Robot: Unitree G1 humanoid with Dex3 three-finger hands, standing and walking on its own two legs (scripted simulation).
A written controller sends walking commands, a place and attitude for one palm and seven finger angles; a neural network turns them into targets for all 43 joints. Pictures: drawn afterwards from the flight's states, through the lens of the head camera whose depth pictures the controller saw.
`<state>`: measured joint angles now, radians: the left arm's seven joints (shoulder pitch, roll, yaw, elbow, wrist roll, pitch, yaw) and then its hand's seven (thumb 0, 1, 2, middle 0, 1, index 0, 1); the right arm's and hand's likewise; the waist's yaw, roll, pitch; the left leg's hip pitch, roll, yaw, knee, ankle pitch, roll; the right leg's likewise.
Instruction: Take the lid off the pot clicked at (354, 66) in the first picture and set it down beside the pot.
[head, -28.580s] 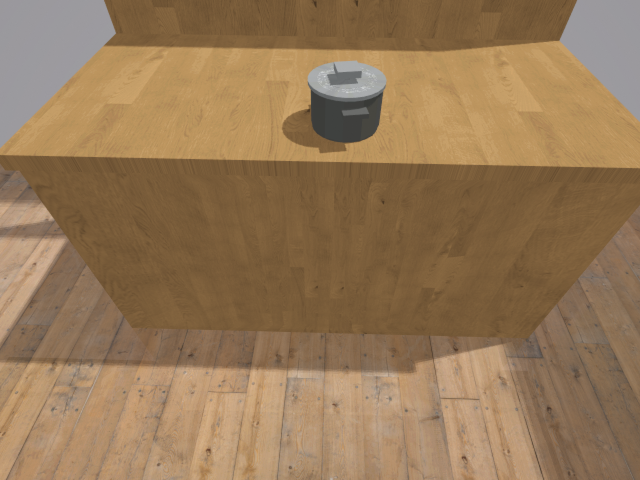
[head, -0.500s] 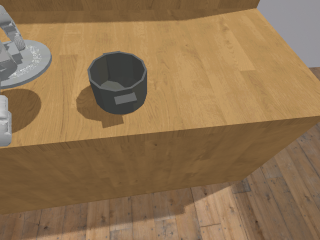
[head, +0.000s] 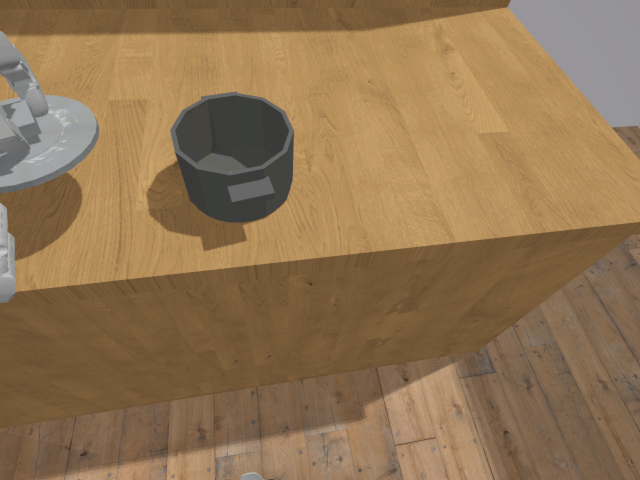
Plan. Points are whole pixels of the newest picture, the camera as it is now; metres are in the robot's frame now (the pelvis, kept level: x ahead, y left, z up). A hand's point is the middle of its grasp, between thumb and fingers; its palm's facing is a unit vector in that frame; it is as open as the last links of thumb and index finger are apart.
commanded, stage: lower the lid onto the table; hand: left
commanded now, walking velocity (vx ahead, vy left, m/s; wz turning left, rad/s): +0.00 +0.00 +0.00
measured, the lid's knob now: (9, 123) +0.51 +0.31 +0.15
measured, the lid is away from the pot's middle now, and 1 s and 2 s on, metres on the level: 0.24 0.25 0.25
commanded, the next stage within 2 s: open the fingers wide in 1.34 s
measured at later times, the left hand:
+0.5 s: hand (13, 147) +0.48 +0.30 +0.14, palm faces -0.47 -0.19 -0.86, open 8.9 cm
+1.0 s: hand (22, 167) +0.48 +0.31 +0.11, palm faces -0.49 -0.19 -0.85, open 8.9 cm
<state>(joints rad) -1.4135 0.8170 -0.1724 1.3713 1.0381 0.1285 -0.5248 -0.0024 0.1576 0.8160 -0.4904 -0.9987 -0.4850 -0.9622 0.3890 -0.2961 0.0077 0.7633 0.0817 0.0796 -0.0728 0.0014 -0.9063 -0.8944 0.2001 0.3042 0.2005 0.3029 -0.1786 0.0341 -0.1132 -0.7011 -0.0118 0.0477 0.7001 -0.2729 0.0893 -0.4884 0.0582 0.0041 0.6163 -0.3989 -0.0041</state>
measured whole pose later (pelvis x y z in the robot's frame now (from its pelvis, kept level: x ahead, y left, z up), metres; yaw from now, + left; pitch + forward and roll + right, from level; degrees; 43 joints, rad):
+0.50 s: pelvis -0.01 +0.01 -0.01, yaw +0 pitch +17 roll -4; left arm -1.38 0.79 -0.18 1.39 1.03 0.07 -0.49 0.00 0.16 0.82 -0.49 -1.00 -0.48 -0.96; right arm 0.41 -0.29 0.01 0.77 0.08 0.08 -0.09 0.00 -0.91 -0.89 0.20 0.30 0.20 0.30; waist -0.18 0.03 -0.12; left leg -0.76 -0.01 0.05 0.74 -0.27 0.10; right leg -0.55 0.06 0.00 0.66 -0.40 0.01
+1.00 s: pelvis -0.02 +0.01 -0.01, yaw -1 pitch +18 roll -5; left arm -1.34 0.80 -0.16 1.39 1.04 0.04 -0.46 0.00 0.16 0.82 -0.49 -1.00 -0.48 -0.96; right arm 0.42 -0.28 0.02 0.75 0.07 0.09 -0.09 0.00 -0.90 -0.89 0.20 0.30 0.20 0.30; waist -0.19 0.04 -0.12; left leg -0.82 0.00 0.04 0.79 -0.28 0.11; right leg -0.60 0.07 0.00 0.69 -0.41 0.01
